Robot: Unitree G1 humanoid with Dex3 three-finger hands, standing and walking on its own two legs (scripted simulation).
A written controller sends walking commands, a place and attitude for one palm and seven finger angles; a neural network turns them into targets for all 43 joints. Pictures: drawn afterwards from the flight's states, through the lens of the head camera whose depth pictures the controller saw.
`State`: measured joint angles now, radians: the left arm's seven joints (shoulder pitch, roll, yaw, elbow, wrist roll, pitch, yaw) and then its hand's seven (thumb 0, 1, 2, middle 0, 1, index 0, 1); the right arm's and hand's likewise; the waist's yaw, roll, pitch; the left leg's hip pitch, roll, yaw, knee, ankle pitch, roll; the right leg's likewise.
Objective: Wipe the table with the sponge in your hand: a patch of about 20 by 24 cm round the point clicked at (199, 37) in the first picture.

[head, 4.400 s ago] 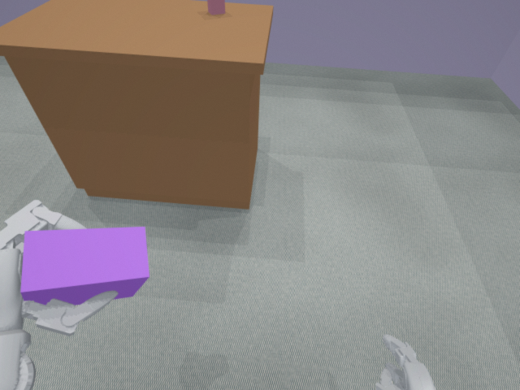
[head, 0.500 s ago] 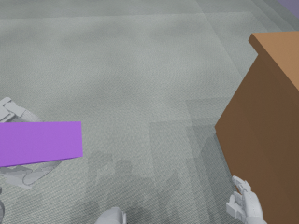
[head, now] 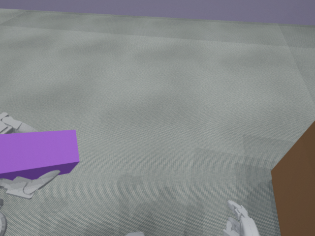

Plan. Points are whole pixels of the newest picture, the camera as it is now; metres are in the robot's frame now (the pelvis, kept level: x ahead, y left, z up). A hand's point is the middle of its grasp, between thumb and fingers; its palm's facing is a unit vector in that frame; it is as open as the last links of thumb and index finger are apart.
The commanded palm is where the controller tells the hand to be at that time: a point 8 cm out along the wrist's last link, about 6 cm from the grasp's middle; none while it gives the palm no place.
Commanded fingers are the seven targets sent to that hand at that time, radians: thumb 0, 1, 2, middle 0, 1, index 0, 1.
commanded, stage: walk to a spot facing it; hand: left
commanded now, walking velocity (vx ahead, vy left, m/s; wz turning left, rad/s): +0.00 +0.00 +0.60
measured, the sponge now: (50, 155) +0.22 +0.22 +0.17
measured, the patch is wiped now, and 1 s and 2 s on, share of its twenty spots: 0.00 0.00 0.00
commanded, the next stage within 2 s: turn to face it in 1.94 s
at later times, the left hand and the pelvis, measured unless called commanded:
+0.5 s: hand out of the picture +0.04 +0.28 +0.18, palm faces +0.66 -0.65 -0.38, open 10.0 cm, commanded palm -0.02 +0.30 +0.19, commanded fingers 0.00 0.10 1.30 -1.20 -1.60 -1.20 -1.60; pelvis -0.09 -0.01 +0.00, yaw +18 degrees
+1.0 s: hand out of the picture +0.03 +0.25 +0.18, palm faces +0.71 -0.54 -0.46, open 10.0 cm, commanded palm -0.05 +0.27 +0.19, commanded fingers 0.00 0.10 1.30 -1.20 -1.60 -1.20 -1.60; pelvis -0.05 -0.05 +0.01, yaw +30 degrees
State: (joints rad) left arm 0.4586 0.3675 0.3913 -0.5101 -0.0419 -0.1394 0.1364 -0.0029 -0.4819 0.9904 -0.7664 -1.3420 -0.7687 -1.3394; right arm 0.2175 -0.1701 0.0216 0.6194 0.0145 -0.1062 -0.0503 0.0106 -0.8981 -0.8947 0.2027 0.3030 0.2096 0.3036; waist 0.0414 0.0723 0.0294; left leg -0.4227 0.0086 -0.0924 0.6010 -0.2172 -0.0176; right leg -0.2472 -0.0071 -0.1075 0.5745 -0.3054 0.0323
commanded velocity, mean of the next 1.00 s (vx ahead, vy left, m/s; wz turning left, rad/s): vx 0.26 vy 0.00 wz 0.45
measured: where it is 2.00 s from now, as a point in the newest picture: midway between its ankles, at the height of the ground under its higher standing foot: outside the picture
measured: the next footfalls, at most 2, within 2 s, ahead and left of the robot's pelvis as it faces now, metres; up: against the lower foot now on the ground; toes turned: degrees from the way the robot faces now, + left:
left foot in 0.42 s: -0.09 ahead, +0.11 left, +0.00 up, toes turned +22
right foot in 0.84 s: +0.02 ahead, -0.12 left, +0.00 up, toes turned +18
